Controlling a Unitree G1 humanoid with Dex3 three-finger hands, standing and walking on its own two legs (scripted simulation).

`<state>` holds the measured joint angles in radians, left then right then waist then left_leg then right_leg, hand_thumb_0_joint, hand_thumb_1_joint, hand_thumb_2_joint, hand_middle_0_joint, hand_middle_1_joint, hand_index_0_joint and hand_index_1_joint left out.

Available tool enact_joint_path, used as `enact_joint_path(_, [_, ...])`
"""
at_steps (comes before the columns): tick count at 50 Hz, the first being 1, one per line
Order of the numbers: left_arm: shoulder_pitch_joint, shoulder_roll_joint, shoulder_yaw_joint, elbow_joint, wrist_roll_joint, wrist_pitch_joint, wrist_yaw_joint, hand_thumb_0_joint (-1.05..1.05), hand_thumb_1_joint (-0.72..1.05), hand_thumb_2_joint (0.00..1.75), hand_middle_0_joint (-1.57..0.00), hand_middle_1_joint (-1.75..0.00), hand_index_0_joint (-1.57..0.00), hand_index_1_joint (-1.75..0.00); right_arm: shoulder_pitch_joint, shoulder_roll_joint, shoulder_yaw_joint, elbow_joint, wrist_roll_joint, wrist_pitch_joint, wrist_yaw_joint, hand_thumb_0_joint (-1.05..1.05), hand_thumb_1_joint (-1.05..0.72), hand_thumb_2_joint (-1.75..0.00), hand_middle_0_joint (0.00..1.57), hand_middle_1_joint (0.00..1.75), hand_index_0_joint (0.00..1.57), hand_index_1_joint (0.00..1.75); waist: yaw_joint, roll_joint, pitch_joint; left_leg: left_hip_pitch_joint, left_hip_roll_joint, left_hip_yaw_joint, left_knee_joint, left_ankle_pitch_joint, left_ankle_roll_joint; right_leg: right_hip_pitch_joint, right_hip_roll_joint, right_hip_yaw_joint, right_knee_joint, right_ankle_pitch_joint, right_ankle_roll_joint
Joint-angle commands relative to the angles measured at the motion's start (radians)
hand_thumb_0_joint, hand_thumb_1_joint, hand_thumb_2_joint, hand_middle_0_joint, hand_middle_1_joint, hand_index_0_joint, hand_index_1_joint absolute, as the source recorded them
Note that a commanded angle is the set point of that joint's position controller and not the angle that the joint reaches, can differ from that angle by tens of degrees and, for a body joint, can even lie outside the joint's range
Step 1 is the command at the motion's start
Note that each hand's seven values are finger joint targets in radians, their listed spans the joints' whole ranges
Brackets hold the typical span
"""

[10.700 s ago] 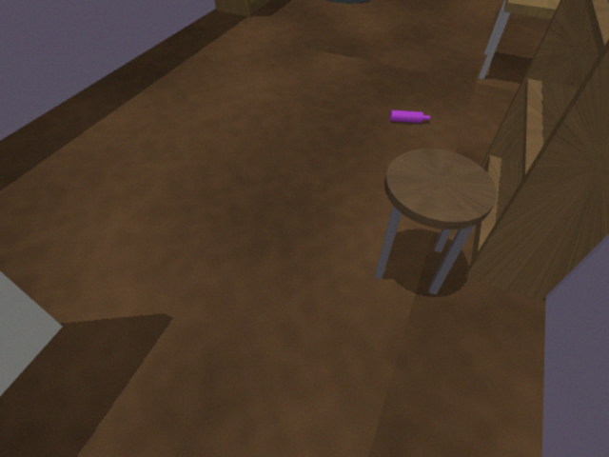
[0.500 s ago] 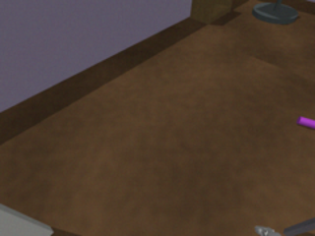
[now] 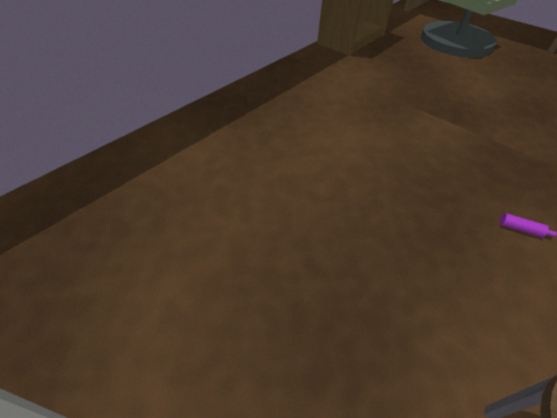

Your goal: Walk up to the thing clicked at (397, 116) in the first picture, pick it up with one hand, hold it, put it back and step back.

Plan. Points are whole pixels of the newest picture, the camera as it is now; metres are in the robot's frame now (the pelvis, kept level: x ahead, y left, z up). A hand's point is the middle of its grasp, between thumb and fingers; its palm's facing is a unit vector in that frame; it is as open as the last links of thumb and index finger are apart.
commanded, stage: stand
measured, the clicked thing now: (528, 226) +1.01 -1.25 -0.75
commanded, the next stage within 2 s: none
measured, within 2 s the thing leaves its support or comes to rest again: neither
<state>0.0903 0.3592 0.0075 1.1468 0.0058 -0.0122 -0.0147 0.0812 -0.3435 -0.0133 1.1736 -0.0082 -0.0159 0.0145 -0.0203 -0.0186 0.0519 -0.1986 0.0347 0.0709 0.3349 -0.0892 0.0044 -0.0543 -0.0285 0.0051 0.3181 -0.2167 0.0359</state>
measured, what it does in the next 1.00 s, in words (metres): stands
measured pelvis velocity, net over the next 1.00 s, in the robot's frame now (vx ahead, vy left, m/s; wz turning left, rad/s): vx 0.02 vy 0.00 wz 0.01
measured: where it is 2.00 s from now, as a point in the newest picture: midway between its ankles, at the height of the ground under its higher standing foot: outside the picture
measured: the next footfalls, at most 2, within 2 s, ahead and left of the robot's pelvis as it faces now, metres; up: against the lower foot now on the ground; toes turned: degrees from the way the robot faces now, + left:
none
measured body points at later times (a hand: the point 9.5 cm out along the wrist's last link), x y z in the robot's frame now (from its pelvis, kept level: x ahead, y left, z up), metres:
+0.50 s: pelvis +0.01 +0.00 +0.00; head +0.02 +0.01 +0.45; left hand +0.07 +0.31 -0.14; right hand +0.10 -0.30 -0.13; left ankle +0.06 +0.12 -0.75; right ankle -0.02 -0.14 -0.75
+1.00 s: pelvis +0.02 +0.00 +0.00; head +0.03 +0.01 +0.45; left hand +0.10 +0.30 -0.14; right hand +0.10 -0.30 -0.13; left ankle +0.06 +0.12 -0.75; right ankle -0.02 -0.14 -0.75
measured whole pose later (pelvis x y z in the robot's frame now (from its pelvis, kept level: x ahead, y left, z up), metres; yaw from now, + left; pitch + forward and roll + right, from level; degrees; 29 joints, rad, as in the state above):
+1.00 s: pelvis +0.02 +0.00 +0.00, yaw +0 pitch -2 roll +0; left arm 0.12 0.36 0.00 1.11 0.01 -0.01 -0.01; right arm 0.07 -0.34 -0.01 1.16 -0.01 -0.01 0.01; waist -0.01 -0.01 0.05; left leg -0.18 0.03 0.07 0.34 -0.12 0.00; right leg -0.02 -0.04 0.00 0.30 -0.24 0.04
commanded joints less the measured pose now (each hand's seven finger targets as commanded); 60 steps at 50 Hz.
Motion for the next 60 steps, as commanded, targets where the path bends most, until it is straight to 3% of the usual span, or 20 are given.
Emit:
enact_joint_path(1, [-0.026, 0.209, 0.036, -0.060, 0.004, -0.019, 0.018, 0.00, 0.90, 0.90, -0.20, -0.30, -0.20, -0.30, -0.072, -0.217, -0.039, -0.065, -0.001, -0.016, -0.013, 0.00, -0.90, -0.90, 0.20, 0.30, 0.20, 0.30, 0.009, 0.020, -0.067, 0.091, 0.116, -0.133, -0.070, -0.054, 0.002, -0.106, -0.103, 0.066, -0.075, 0.018, -0.046])
enact_joint_path(5, [-0.011, 0.201, 0.035, -0.061, 0.005, -0.016, 0.014, 0.00, 0.90, 0.90, -0.20, -0.30, -0.20, -0.30, -0.061, -0.222, -0.040, -0.068, -0.002, -0.017, -0.012, 0.00, -0.90, -0.90, 0.20, 0.30, 0.20, 0.30, 0.007, 0.050, -0.064, 0.068, 0.118, -0.148, -0.097, -0.133, 0.004, -0.099, -0.100, 0.062, -0.066, 0.005, -0.048])
enact_joint_path(13, [0.001, 0.201, 0.035, -0.065, 0.005, -0.019, 0.018, 0.00, 0.90, 0.90, -0.20, -0.30, -0.20, -0.30, -0.055, -0.215, -0.039, -0.067, 0.000, -0.017, -0.013, 0.00, -0.90, -0.90, 0.20, 0.30, 0.20, 0.30, 0.005, 0.019, -0.078, 0.114, 0.115, -0.137, -0.063, -0.019, 0.012, -0.109, -0.108, 0.063, -0.067, 0.038, -0.046])
enact_joint_path(18, [0.015, 0.206, 0.034, -0.066, 0.005, -0.014, 0.017, 0.00, 0.90, 0.90, -0.20, -0.30, -0.20, -0.30, -0.059, -0.215, -0.038, -0.073, 0.000, -0.011, -0.012, 0.00, -0.90, -0.90, 0.20, 0.30, 0.20, 0.30, 0.004, 0.023, -0.050, 0.084, 0.112, -0.148, -0.083, -0.121, 0.011, -0.123, -0.104, 0.059, -0.067, -0.009, -0.049])
enact_joint_path(22, [0.023, 0.203, 0.033, -0.072, 0.006, -0.019, 0.019, 0.00, 0.90, 0.90, -0.20, -0.30, -0.20, -0.30, -0.065, -0.214, -0.037, -0.074, 0.002, -0.016, -0.011, 0.00, -0.90, -0.90, 0.20, 0.30, 0.20, 0.30, 0.009, 0.023, -0.091, 0.135, 0.114, -0.136, -0.045, 0.032, 0.012, -0.104, -0.112, 0.061, -0.067, 0.064, -0.049])
enact_joint_path(26, [0.019, 0.206, 0.033, -0.077, 0.004, -0.019, 0.020, 0.00, 0.90, 0.90, -0.20, -0.30, -0.20, -0.30, -0.058, -0.218, -0.036, -0.070, 0.002, -0.016, -0.014, 0.00, -0.90, -0.90, 0.20, 0.30, 0.20, 0.30, 0.006, 0.019, -0.101, 0.150, 0.116, -0.124, -0.027, 0.087, 0.014, -0.098, -0.115, 0.063, -0.071, 0.092, -0.046])
enact_joint_path(35, [0.011, 0.207, 0.034, -0.081, 0.007, -0.015, 0.022, 0.00, 0.90, 0.90, -0.20, -0.30, -0.20, -0.30, -0.058, -0.216, -0.035, -0.071, 0.002, -0.011, -0.013, 0.00, -0.90, -0.90, 0.20, 0.30, 0.20, 0.30, 0.005, 0.025, -0.065, 0.104, 0.106, -0.128, -0.047, -0.018, 0.008, -0.094, -0.116, 0.061, -0.085, 0.037, -0.045])
enact_joint_path(40, [0.020, 0.208, 0.034, -0.084, 0.004, -0.020, 0.024, 0.00, 0.90, 0.90, -0.20, -0.30, -0.20, -0.30, -0.061, -0.217, -0.035, -0.073, 0.002, -0.017, -0.014, 0.00, -0.90, -0.90, 0.20, 0.30, 0.20, 0.30, 0.015, 0.022, -0.131, 0.154, 0.119, -0.123, -0.009, 0.180, 0.016, -0.045, -0.123, 0.054, -0.062, 0.173, -0.041])
enact_joint_path(42, [0.018, 0.210, 0.035, -0.086, 0.004, -0.019, 0.024, 0.00, 0.90, 0.90, -0.20, -0.30, -0.20, -0.30, -0.058, -0.216, -0.035, -0.070, 0.002, -0.018, -0.015, 0.00, -0.90, -0.90, 0.20, 0.30, 0.20, 0.30, 0.014, 0.014, -0.122, 0.153, 0.118, -0.116, -0.006, 0.207, 0.014, -0.043, -0.122, 0.052, -0.057, 0.208, -0.040])
enact_joint_path(46, [0.015, 0.203, 0.033, -0.086, 0.007, -0.016, 0.025, 0.00, 0.90, 0.90, -0.20, -0.30, -0.20, -0.30, -0.060, -0.217, -0.035, -0.071, 0.004, -0.015, -0.017, 0.00, -0.90, -0.90, 0.20, 0.30, 0.20, 0.30, 0.013, 0.016, -0.113, 0.157, 0.119, -0.116, -0.010, 0.177, 0.014, -0.050, -0.121, 0.049, -0.066, 0.179, -0.039])
enact_joint_path(50, [0.016, 0.202, 0.033, -0.084, 0.005, -0.015, 0.024, 0.00, 0.90, 0.90, -0.20, -0.30, -0.20, -0.30, -0.058, -0.218, -0.034, -0.070, 0.001, -0.014, -0.016, 0.00, -0.90, -0.90, 0.20, 0.30, 0.20, 0.30, 0.012, 0.024, -0.071, 0.126, 0.113, -0.119, -0.032, 0.084, 0.010, -0.067, -0.119, 0.052, -0.088, 0.104, -0.040])
enact_joint_path(56, [0.013, 0.207, 0.034, -0.089, 0.009, -0.017, 0.024, 0.00, 0.90, 0.90, -0.20, -0.30, -0.20, -0.30, -0.060, -0.219, -0.037, -0.075, 0.000, -0.011, -0.015, 0.00, -0.90, -0.90, 0.20, 0.30, 0.20, 0.30, 0.009, 0.020, -0.066, 0.129, 0.108, -0.118, -0.041, 0.037, 0.009, -0.086, -0.119, 0.054, -0.098, 0.074, -0.043])
enact_joint_path(60, [0.003, 0.212, 0.035, -0.093, 0.008, -0.016, 0.025, 0.00, 0.90, 0.90, -0.20, -0.30, -0.20, -0.30, -0.051, -0.210, -0.035, -0.076, 0.001, -0.012, -0.014, 0.00, -0.90, -0.90, 0.20, 0.30, 0.20, 0.30, 0.004, 0.012, -0.071, 0.122, 0.109, -0.120, -0.045, 0.059, 0.008, -0.075, -0.118, 0.051, -0.090, 0.079, -0.044])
